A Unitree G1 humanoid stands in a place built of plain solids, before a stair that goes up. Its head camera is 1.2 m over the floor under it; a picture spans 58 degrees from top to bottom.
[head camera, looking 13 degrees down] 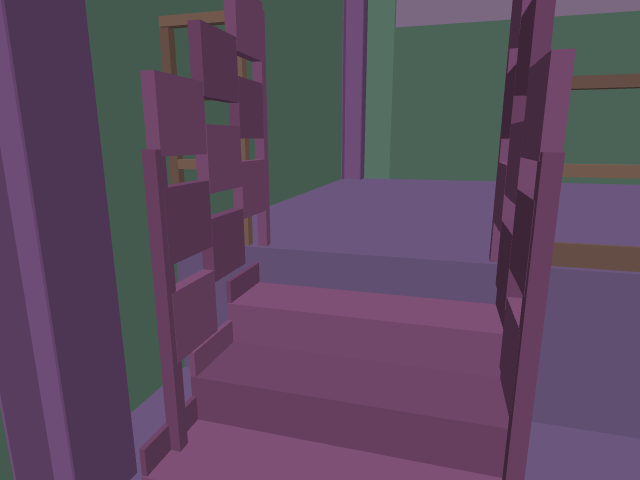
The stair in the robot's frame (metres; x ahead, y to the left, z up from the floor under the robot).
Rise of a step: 0.18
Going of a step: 0.30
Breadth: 1.12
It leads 16 degrees to the right of straight ahead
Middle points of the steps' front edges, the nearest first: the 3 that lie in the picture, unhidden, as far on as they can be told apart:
1.29 -0.06 0.35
1.58 -0.14 0.53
1.87 -0.22 0.70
